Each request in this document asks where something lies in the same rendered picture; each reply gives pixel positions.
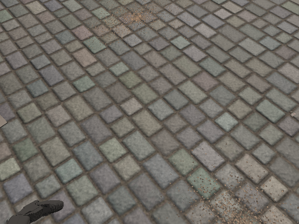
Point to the robot left hand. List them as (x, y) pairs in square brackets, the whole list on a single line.
[(35, 210)]

